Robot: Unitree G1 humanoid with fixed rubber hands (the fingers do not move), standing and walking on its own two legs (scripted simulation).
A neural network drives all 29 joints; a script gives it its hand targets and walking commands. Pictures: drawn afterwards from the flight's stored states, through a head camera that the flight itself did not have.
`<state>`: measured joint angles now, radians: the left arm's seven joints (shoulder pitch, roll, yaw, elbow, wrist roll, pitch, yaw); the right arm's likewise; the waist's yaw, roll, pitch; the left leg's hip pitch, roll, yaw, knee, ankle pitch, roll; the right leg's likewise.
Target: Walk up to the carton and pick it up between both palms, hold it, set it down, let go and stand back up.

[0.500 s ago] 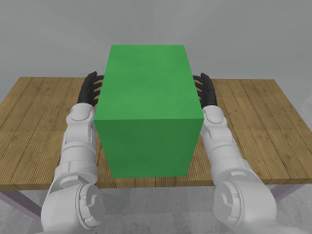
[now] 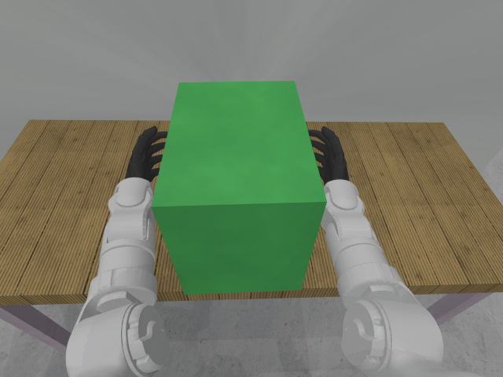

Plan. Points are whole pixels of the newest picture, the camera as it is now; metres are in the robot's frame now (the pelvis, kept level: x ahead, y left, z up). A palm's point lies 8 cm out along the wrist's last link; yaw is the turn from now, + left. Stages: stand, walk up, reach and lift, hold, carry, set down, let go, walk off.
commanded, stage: set down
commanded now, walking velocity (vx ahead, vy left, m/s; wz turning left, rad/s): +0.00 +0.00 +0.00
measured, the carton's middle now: (240, 186) +0.46 +0.02 +0.04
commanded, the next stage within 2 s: none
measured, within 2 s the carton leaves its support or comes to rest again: rests again in 0.06 s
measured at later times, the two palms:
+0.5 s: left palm (143, 180) +0.42 +0.18 +0.10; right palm (333, 182) +0.42 -0.13 +0.10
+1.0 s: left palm (144, 182) +0.42 +0.17 +0.10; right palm (334, 185) +0.41 -0.13 +0.10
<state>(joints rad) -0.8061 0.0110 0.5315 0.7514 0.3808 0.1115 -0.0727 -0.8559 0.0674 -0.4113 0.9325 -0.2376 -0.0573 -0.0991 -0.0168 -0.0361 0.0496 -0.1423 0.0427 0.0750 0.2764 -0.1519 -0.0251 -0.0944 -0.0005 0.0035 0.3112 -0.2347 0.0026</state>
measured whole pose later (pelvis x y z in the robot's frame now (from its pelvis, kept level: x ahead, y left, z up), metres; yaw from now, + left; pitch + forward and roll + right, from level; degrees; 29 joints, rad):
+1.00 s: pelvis +0.00 +0.00 +0.00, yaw +0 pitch +2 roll +1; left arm -0.80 -0.02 0.59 0.79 0.42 0.01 -0.08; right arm -0.81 0.09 -0.47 0.90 -0.31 -0.11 -0.06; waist -0.01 -0.04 0.05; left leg -0.16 0.04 0.08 0.28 -0.15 -0.03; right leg -0.11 0.00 0.00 0.31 -0.23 0.00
